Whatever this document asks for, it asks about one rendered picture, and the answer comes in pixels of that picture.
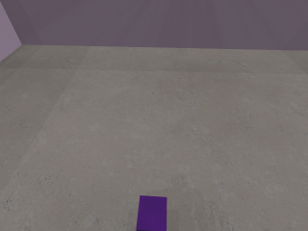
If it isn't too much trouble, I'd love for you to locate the carton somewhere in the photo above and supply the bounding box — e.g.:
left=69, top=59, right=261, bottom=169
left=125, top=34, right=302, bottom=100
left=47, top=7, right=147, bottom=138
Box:
left=136, top=195, right=167, bottom=231

